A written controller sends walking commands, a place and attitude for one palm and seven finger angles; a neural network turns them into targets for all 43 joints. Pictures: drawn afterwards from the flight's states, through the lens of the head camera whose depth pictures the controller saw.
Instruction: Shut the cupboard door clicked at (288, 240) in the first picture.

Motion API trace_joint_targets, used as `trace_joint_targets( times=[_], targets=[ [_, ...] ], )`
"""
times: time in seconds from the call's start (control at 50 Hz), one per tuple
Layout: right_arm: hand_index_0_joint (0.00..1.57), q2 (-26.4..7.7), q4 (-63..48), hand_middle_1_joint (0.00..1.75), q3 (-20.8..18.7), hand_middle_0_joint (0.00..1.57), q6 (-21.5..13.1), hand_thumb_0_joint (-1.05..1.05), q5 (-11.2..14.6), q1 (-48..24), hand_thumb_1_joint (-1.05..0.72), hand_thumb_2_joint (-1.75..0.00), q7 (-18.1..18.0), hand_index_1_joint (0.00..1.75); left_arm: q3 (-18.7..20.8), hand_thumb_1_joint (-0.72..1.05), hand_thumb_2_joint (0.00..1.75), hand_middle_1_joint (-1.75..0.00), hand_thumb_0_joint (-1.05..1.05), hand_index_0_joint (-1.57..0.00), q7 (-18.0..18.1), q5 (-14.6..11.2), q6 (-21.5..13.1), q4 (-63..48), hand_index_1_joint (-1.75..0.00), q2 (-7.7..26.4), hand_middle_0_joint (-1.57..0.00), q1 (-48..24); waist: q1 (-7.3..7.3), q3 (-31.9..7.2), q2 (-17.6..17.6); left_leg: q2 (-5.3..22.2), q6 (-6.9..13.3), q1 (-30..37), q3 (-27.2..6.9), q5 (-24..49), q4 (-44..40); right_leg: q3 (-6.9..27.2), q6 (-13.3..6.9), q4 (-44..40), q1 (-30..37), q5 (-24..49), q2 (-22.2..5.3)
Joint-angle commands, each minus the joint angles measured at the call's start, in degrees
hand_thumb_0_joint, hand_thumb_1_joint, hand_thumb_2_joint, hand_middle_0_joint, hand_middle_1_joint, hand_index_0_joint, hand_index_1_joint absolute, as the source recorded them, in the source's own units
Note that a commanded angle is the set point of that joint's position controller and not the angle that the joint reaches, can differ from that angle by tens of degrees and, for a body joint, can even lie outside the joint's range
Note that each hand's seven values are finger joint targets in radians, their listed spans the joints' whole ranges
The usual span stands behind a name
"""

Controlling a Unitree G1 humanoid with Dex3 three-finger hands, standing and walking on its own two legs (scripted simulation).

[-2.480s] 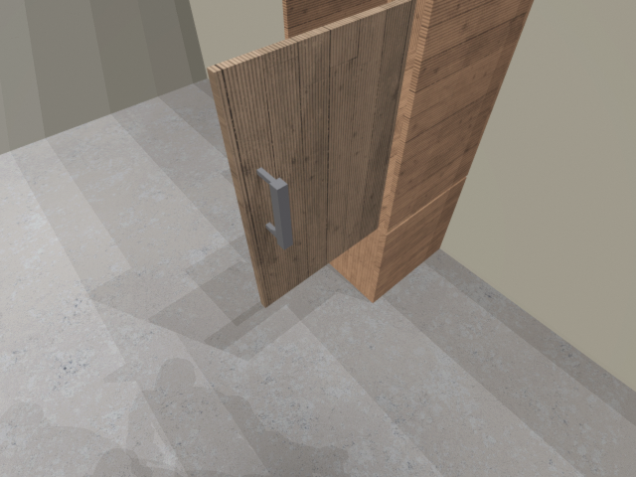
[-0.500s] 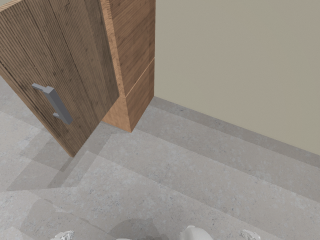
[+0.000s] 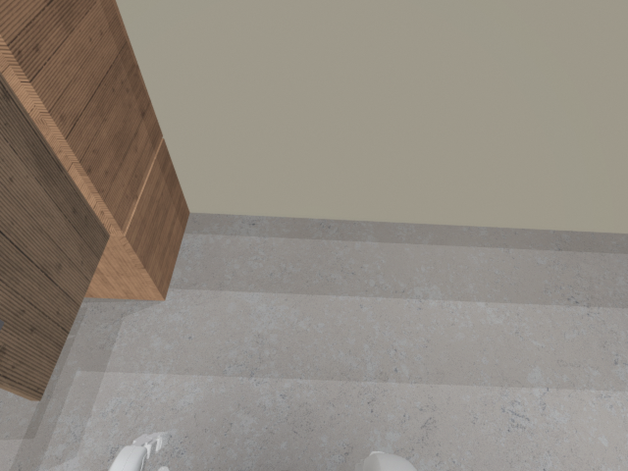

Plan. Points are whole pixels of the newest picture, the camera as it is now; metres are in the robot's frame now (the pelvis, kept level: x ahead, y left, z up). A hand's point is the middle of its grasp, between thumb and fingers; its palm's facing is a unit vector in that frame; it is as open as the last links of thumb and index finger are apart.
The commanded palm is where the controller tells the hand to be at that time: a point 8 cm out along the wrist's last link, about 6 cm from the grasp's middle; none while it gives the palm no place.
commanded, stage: walk to a spot facing it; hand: left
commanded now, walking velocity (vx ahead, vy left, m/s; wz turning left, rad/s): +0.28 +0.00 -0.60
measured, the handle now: out of the picture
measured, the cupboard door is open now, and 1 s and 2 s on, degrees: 90 90 90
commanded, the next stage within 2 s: turn to face it in 1.40 s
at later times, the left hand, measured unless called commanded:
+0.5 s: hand (211, 420) +0.20 +0.16 -0.18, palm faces -0.28 -0.94 -0.18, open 7.4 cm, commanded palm none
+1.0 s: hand (319, 301) +0.41 +0.00 -0.17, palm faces -0.43 -0.89 -0.18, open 7.2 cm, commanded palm none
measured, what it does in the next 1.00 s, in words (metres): walks ahead, turning right: right foot, then left foot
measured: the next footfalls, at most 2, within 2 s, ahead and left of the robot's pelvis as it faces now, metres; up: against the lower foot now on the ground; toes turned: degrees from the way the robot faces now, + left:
right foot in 0.10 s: +0.03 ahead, -0.15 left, +0.00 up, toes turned -9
left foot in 0.38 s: +0.20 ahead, +0.09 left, +0.00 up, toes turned -10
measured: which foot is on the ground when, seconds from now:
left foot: down 0.00-0.08, up 0.10-0.36, down 0.38-0.72, up 0.74-1.00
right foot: up 0.00-0.08, down 0.10-0.36, up 0.38-0.72, down 0.74-1.00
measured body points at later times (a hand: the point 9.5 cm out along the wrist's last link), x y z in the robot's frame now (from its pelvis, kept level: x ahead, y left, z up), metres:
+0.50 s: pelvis +0.11 -0.02 -0.01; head +0.15 -0.01 +0.44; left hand +0.22 +0.21 -0.16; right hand +0.10 -0.28 -0.13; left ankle +0.16 +0.09 -0.74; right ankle +0.03 -0.13 -0.65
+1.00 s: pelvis +0.28 -0.14 +0.00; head +0.31 -0.15 +0.45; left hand +0.43 +0.05 -0.15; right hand +0.21 -0.38 -0.14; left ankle +0.39 -0.04 -0.72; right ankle +0.20 -0.21 -0.74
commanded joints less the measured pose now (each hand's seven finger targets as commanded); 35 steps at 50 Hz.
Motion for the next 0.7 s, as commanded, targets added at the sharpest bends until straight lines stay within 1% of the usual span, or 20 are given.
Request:
trace_joint_targets(
  times=[0.0, 0.02, 0.04, 0.06, 0.08, 0.1, 0.12, 0.16, 0.26, 0.3, 0.32, 0.34, 0.36, 0.38, 0.4, 0.46, 0.52, 0.62, 0.66, 0.68],
  targets=[
    [0.20, -12.88, -1.93, 0.30, -3.95, 0.20, -1.01, 0.00, 0.10, 3.15, -0.90, -0.90, -0.10, 0.30, 0.57, 0.90, 0.90, -0.30, 0.00, -0.20, -0.43, 0.30, -2.81, -5.10, -0.30, 3.00, -0.20, -2.74, -1.79, -7.23, 11.18, 11.90, 5.78, 5.94, -5.04, 3.17, -9.28, -4.78, -1.05, -16.71, 6.44, 0.34, 0.99],
    [0.20, -12.69, -1.87, 0.30, -3.96, 0.20, -0.94, 0.00, 0.24, 2.40, -0.90, -0.90, 0.03, 0.30, 0.94, 0.90, 0.90, -0.30, 0.00, -0.20, -0.41, 0.31, -3.11, -4.05, -0.30, 3.42, -0.20, -0.10, -0.44, -7.56, 9.81, 10.89, 4.14, 2.93, -3.38, -0.37, -5.91, -5.93, -1.71, -23.38, 12.35, 4.60, 2.01],
    [0.20, -11.56, -2.53, 0.30, -3.87, 0.20, -0.88, 0.00, 0.59, 0.81, -0.90, -0.90, 0.32, 0.30, 1.74, 0.90, 0.90, -0.30, 0.00, -0.20, 0.00, 0.45, -3.52, -2.17, -0.30, 5.85, -0.20, 4.91, 2.29, -7.62, 4.02, 8.25, 1.78, -4.24, -0.01, -5.42, 1.27, -2.55, -3.32, -29.79, 21.95, 6.40, 0.34],
    [0.20, -7.05, -4.90, 0.30, -3.07, 0.20, -0.79, 0.00, 1.47, -1.91, -0.90, -0.90, 0.81, 0.30, 3.23, 0.90, 0.90, -0.30, 0.00, -0.20, 0.84, 1.02, -4.28, -0.37, -0.30, 12.37, -0.20, 10.51, 5.19, -7.30, -14.09, 0.77, -2.23, -20.77, 7.17, -17.43, 16.91, 19.27, -9.00, -38.66, 32.94, 1.80, -14.44],
    [0.20, -6.36, -8.84, 0.30, -2.41, 0.20, -0.55, 0.00, 1.20, -11.09, -0.90, -0.90, 1.04, 0.30, 4.22, 0.90, 0.90, -0.30, 0.00, -0.20, 1.79, 0.14, -4.23, 1.10, -0.30, 16.53, -0.20, 15.89, 10.02, -3.63, -19.17, -2.71, -2.74, -29.64, -0.01, -23.97, 28.81, 33.95, -15.19, -43.47, 29.05, 6.05, -23.25],
    [0.20, -7.40, -9.76, 0.30, -2.74, 0.20, -0.66, 0.00, 1.40, -12.10, -0.90, -0.90, 1.35, 0.30, 4.13, 0.90, 0.90, -0.30, 0.00, -0.20, 2.50, -0.01, -4.52, 1.18, -0.30, 15.83, -0.20, 15.13, 8.11, -2.95, -11.48, -0.97, -2.22, -30.71, -4.93, -18.87, 32.85, 33.78, -17.71, -42.44, 27.45, 0.53, -23.17],
    [0.20, -7.52, -8.26, 0.30, -3.19, 0.20, -0.85, 0.00, 1.30, -11.25, -0.90, -0.90, 1.44, 0.30, 3.52, 0.90, 0.90, -0.30, 0.00, -0.20, 2.69, 0.34, -5.00, 0.25, -0.30, 13.24, -0.20, 11.16, 5.60, -2.77, -11.43, -0.13, -2.36, -29.22, -7.12, -14.30, 33.27, 29.46, -16.08, -41.49, 24.21, -1.35, -18.91],
    [0.20, -6.89, -6.85, 0.30, -3.57, 0.20, -0.74, 0.00, 0.83, -10.44, -0.90, -0.90, 1.89, 0.30, 2.69, 0.90, 0.90, -0.30, 0.00, -0.20, 2.88, 0.48, -5.74, -0.59, -0.30, 10.09, -0.20, 7.09, 3.07, -0.28, -13.90, -0.44, -2.94, -23.27, -6.25, -7.88, 29.27, 21.06, -13.54, -41.24, 16.94, 8.16, -14.77],
    [0.20, -3.50, -5.49, 0.30, -3.13, 0.20, -2.17, 0.00, 1.20, -7.62, -0.90, -0.90, 2.35, 0.30, 3.21, 0.90, 0.90, -0.30, 0.00, -0.20, 2.18, 0.75, -6.55, 0.63, -0.30, 10.95, -0.20, 7.37, 1.46, -4.32, -9.02, -5.15, -2.47, -7.90, -2.54, -3.31, 9.20, 18.54, -12.52, -37.07, 14.11, 12.83, -11.04],
    [0.20, -4.44, -3.64, 0.30, -3.43, 0.20, -2.90, 0.00, 1.17, -2.04, -0.90, -0.90, 1.86, 0.30, 3.11, 0.90, 0.90, -0.30, 0.00, -0.20, 1.90, 0.58, -6.31, 0.67, -0.30, 9.97, -0.20, 5.25, -1.85, -4.89, -6.77, -6.53, -2.38, 5.43, -0.78, 1.58, 0.26, 17.04, -10.25, -33.36, 5.93, 6.51, -8.29],
    [0.20, -6.71, -1.44, 0.30, -3.81, 0.20, -3.37, 0.00, 1.11, 3.79, -0.90, -0.90, 1.11, 0.30, 2.63, 0.90, 0.90, -0.30, 0.00, -0.20, 1.63, 0.56, -6.07, -0.13, -0.30, 7.82, -0.20, 3.86, -4.54, -5.92, -1.46, -4.67, -1.65, 15.67, -2.12, -0.05, -4.13, 14.39, -8.26, -26.99, -0.71, 4.66, -5.00],
    [0.20, -12.71, 0.40, 0.30, -5.23, 0.20, -3.91, 0.00, -0.03, 11.24, -0.90, -0.90, 0.36, 0.30, 1.71, 0.90, 0.90, -0.30, 0.00, -0.20, 1.13, 0.11, -5.74, -1.34, -0.30, 3.42, -0.20, 4.05, -7.73, -8.46, 14.65, 8.49, 2.63, 24.06, -20.38, -13.55, -11.09, 7.84, -4.99, -8.74, -11.17, -1.40, 2.41],
    [0.20, -16.14, 1.11, 0.30, -5.40, 0.20, -4.10, 0.00, -0.68, 17.21, -0.90, -0.90, -0.31, 0.30, 1.11, 0.90, 0.90, -0.30, 0.00, -0.20, 0.87, 0.04, -6.03, -3.95, -0.30, 2.32, -0.20, 1.96, -9.00, -9.64, 19.74, 22.41, 9.49, 24.86, -39.20, -20.96, -20.00, 3.44, -3.22, 8.38, -18.59, -8.25, 4.25],
    [0.20, -15.71, 0.41, 0.30, -5.11, 0.20, -3.97, 0.00, -0.34, 14.49, -0.90, -0.90, -0.18, 0.30, 1.65, 0.90, 0.90, -0.30, 0.00, -0.20, 0.38, 0.53, -6.67, -4.78, -0.30, 3.58, -0.20, -1.19, -7.61, -5.96, 8.72, 24.58, 13.31, 17.94, -41.52, -22.49, -21.46, 6.71, -4.06, 15.47, -20.45, -4.79, -1.30],
    [0.20, -13.34, -0.86, 0.30, -4.49, 0.20, -4.18, 0.00, -0.38, 10.89, -0.90, -0.90, 0.09, 0.30, 1.56, 0.90, 0.90, -0.30, 0.00, -0.20, 0.37, 0.95, -6.75, -3.95, -0.30, 3.88, -0.20, -2.13, -5.62, -3.83, 6.16, 21.99, 12.47, 13.21, -36.68, -18.85, -20.73, 6.26, -3.71, 19.52, -20.74, -0.34, -3.05],
    [0.20, -7.75, -0.90, 0.30, -2.86, 0.20, -4.84, 0.00, 0.04, 3.70, -0.90, -0.90, -0.09, 0.30, 1.35, 0.90, 0.90, -0.30, 0.00, -0.20, -1.07, 1.15, -5.31, -1.66, -0.30, 1.22, -0.20, 0.52, -0.64, -0.40, 9.75, 13.26, 7.70, 6.38, -15.93, -5.20, -21.20, 3.53, -1.99, 13.81, -16.12, 9.91, -5.80],
    [0.20, -7.92, 0.57, 0.30, -3.08, 0.20, -4.88, 0.00, 0.15, 4.75, -0.90, -0.90, 0.14, 0.30, 0.51, 0.90, 0.90, -0.30, 0.00, -0.20, -1.51, 0.85, -4.71, -1.65, -0.30, -0.48, -0.20, -0.39, -0.57, -3.61, 9.42, 10.41, 6.62, 7.01, -4.20, 2.34, -19.76, -0.14, -1.82, -0.18, -9.02, 12.36, -5.21],
    [0.20, -7.96, 1.83, 0.30, -3.25, 0.20, -3.68, 0.00, -0.05, 5.21, -0.90, -0.90, 0.79, 0.30, 0.74, 0.90, 0.90, -0.30, 0.00, -0.20, -1.15, 1.01, -4.88, -1.96, -0.30, 0.35, -0.20, -2.96, -0.65, -2.68, 7.46, 11.14, 6.34, 3.16, -0.98, -0.50, -17.46, -4.48, -2.17, -14.60, 3.91, 13.67, -2.23],
    [0.20, -7.92, 1.83, 0.30, -3.02, 0.20, -3.17, 0.00, 0.09, 3.62, -0.90, -0.90, 0.90, 0.30, 1.47, 0.90, 0.90, -0.30, 0.00, -0.20, -0.68, 1.06, -5.37, 0.43, -0.30, 2.50, -0.20, 3.99, 3.28, -5.44, 4.41, 8.59, 4.15, 0.48, 1.97, 4.05, -6.40, -5.76, -3.46, -21.00, 16.85, 13.74, 0.10],
    [0.20, -6.36, 1.52, 0.30, -2.57, 0.20, -3.26, 0.00, 0.75, 2.77, -0.90, -0.90, 1.30, 0.30, 2.36, 0.90, 0.90, -0.30, 0.00, -0.20, -0.06, 1.21, -6.15, 3.15, -0.30, 6.16, -0.20, 12.42, 7.37, -8.97, -3.57, 4.56, 1.83, -7.59, 6.37, 6.43, 8.14, 0.46, -6.31, -25.47, 30.88, 8.71, -3.39]
  ],
)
